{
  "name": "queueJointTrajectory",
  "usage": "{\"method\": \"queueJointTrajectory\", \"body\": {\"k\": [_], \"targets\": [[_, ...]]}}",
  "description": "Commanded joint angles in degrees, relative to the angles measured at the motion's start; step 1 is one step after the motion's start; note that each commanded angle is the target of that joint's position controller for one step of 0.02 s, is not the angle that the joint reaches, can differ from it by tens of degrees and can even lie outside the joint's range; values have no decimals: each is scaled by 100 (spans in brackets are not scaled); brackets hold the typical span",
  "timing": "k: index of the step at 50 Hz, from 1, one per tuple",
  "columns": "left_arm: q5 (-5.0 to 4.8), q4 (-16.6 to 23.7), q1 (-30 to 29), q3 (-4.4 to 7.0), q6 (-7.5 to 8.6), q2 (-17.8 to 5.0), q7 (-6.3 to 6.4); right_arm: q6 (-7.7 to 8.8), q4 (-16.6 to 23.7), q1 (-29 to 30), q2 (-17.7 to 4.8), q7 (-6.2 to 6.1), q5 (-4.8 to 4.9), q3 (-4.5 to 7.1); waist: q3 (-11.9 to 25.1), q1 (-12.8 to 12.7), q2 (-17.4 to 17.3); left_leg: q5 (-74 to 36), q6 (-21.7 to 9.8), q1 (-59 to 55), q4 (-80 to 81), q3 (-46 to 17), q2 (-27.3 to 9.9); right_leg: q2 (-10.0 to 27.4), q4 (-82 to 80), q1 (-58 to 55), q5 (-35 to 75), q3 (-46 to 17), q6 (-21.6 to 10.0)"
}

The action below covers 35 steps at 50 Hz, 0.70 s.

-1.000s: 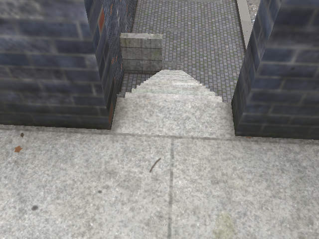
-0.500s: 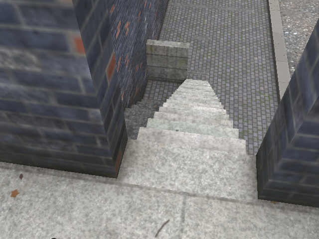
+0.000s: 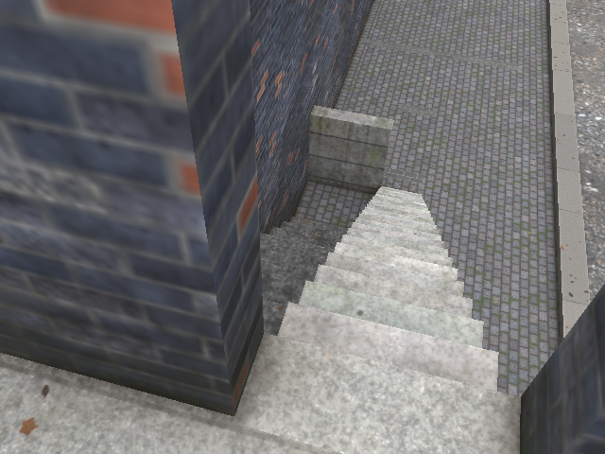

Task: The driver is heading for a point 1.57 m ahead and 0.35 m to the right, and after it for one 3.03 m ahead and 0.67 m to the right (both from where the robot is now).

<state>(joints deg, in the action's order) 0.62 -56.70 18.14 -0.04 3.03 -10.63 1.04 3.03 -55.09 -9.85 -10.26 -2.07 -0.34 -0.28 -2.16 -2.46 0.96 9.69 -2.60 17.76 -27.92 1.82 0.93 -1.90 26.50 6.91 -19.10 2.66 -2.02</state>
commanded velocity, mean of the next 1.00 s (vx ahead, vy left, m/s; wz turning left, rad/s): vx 0.09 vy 0.03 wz -0.05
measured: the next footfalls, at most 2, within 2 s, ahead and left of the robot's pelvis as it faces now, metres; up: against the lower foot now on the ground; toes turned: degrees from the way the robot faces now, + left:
right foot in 1.06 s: +0.17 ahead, -0.06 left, +0.00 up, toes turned -12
left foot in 1.46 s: +0.24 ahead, +0.19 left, +0.00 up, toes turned -25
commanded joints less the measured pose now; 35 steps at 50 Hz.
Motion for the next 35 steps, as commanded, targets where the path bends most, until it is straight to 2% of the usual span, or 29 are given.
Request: {"method": "queueJointTrajectory", "body": {"k": [1,2,3,6,9,10,11,18,22,23,24,25,28,29,30,31,32,33,35], "targets": [[80,-207,804,108,-238,-513,142,29,125,-107,-541,-33,12,79,460,6,-606,-2472,-646,-729,625,-1302,-1283,354,-313,56,115,-387,13],[87,-194,631,116,-289,-550,139,32,64,-130,-568,-53,17,84,313,36,-643,-2001,-508,-615,708,-1182,-1118,429,-428,54,354,-454,13],[70,-212,584,96,-323,-493,143,33,-14,-181,-584,-73,45,98,271,41,-613,-1619,-409,-631,754,-1081,-980,486,-510,47,471,-503,4],[41,-397,581,53,-337,-360,184,33,-180,-301,-551,-81,62,121,233,106,-280,-1656,-344,-874,729,-1004,-900,547,-647,77,687,-543,14],[44,-522,528,48,-345,-333,212,23,-317,-351,-486,-84,50,129,191,145,-214,-1640,-326,-943,741,-959,-874,575,-723,76,713,-567,7],[-6,-520,407,58,-369,-374,236,38,-328,-324,-516,-87,25,142,157,180,-188,-1669,-301,-936,760,-936,-832,558,-726,94,768,-581,30],[-7,-545,407,52,-386,-356,247,41,-373,-334,-498,-91,25,144,167,168,-192,-1605,-290,-939,783,-924,-823,566,-743,78,757,-582,32],[24,-748,459,10,-416,-257,264,-12,-616,-449,-372,-87,24,138,-79,185,-128,-575,-200,-710,1020,-905,-736,591,-842,126,534,-621,-27],[34,-817,477,-6,-389,-236,248,-26,-732,-545,-309,-77,32,127,-141,206,-117,-457,-164,-703,1067,-870,-704,631,-912,159,592,-658,-45],[85,-865,584,-22,-375,-190,228,-51,-791,-623,-231,-76,49,109,-155,181,-161,-371,-163,-707,1059,-875,-717,657,-930,165,562,-655,-85],[82,-889,594,-27,-364,-177,221,-65,-812,-649,-214,-75,47,104,-190,198,-146,-324,-153,-695,1061,-866,-708,661,-944,192,550,-668,-98],[82,-896,630,-39,-347,-146,207,-82,-859,-709,-211,-75,53,107,-130,183,-187,53,-150,-711,1087,-836,-649,645,-985,184,254,-662,-123],[95,-850,712,-10,-319,-209,166,-157,-852,-685,-309,-66,54,178,-364,130,-124,1594,-268,-356,870,-677,-401,544,-941,457,-1236,-701,-349],[95,-810,721,1,-313,-238,156,-168,-818,-662,-280,-52,41,189,-558,116,15,1944,-311,-107,719,-596,-312,624,-1052,583,-1729,-877,-466],[31,-758,744,35,-304,-324,172,-129,-744,-555,-265,-26,7,199,-747,82,220,1929,-315,196,478,-478,-194,780,-1266,612,-2084,-1179,-562],[13,-758,878,71,-287,-417,185,-72,-684,-458,-145,11,-12,183,-871,5,436,1595,-286,417,50,-269,-25,1064,-1547,544,-2267,-1587,-712],[16,-746,860,161,-258,-596,193,-61,-625,-418,-23,44,-60,146,-973,6,685,1247,-233,623,-431,10,101,1372,-1787,504,-2277,-1952,-843],[14,-723,831,217,-225,-677,197,-22,-550,-418,2,73,-137,144,-1072,47,747,1099,-248,748,-727,113,17,1673,-1867,500,-2161,-2188,-1007],[21,-715,849,242,-144,-586,184,112,-460,-520,-68,116,-135,178,-1155,153,676,1133,-311,838,-826,111,-116,1802,-1744,356,-1603,-2219,-1148]]}}
Velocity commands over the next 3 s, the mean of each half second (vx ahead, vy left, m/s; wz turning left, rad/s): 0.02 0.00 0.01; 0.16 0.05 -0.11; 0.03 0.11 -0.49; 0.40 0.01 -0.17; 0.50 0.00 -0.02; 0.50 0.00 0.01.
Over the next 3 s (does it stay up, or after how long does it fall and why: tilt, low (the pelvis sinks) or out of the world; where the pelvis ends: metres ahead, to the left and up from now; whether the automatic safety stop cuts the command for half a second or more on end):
stays up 0.61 -0.15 -0.02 its command is cut before an obstacle after 0.5 s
